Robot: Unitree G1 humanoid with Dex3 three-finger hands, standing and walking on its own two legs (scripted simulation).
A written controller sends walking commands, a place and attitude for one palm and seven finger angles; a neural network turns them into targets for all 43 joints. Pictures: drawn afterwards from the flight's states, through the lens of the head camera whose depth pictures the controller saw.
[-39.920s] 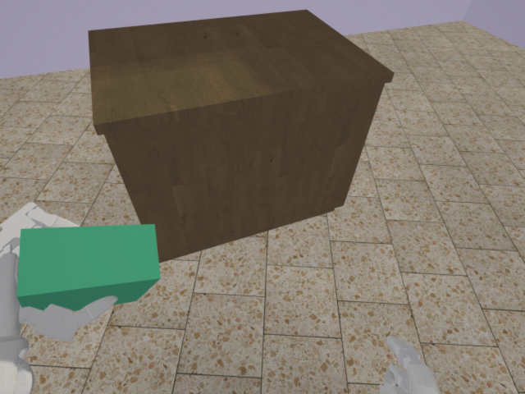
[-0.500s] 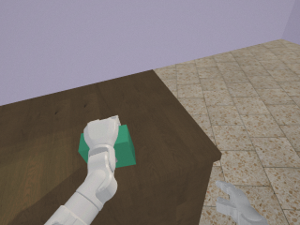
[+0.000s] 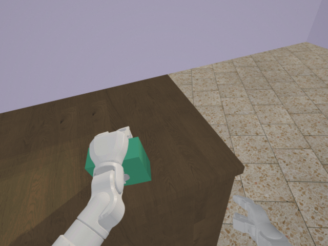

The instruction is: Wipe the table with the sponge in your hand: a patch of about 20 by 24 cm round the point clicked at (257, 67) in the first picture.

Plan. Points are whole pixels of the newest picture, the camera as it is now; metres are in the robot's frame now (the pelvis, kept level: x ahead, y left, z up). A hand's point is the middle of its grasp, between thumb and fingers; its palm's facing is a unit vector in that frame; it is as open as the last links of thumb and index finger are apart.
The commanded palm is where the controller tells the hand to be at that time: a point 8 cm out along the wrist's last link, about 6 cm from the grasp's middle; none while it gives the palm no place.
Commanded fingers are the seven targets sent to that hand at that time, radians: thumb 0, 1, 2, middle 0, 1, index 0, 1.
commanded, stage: slide back across to the middle lane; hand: left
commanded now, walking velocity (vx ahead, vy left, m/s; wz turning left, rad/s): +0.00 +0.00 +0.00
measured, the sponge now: (123, 168) +0.31 +0.16 +0.05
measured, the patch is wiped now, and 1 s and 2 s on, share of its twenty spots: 1.00 1.00 1.00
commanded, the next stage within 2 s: wipe forward along the middle lane in 0.46 s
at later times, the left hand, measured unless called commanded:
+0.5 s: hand (107, 163) +0.28 +0.17 +0.11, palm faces +0.16 -0.28 -0.95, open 10.1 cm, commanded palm +0.23 +0.20 +0.15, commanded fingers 0.00 0.10 1.30 -1.20 -1.60 -1.20 -1.60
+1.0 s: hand (103, 158) +0.30 +0.19 +0.10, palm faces +0.10 -0.15 -0.98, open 10.1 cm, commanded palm +0.26 +0.22 +0.13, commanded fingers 0.00 0.10 1.30 -1.20 -1.60 -1.20 -1.60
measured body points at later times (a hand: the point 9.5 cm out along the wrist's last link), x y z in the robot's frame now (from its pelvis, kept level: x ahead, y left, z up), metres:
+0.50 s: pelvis -0.01 +0.00 +0.00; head -0.05 -0.04 +0.45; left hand +0.26 +0.19 +0.16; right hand +0.24 -0.20 -0.07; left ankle -0.01 +0.13 -0.73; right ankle -0.01 -0.09 -0.73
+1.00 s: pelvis -0.01 -0.02 +0.00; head -0.05 -0.07 +0.45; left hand +0.28 +0.20 +0.15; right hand +0.22 -0.24 -0.08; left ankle -0.01 +0.13 -0.73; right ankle -0.01 -0.09 -0.73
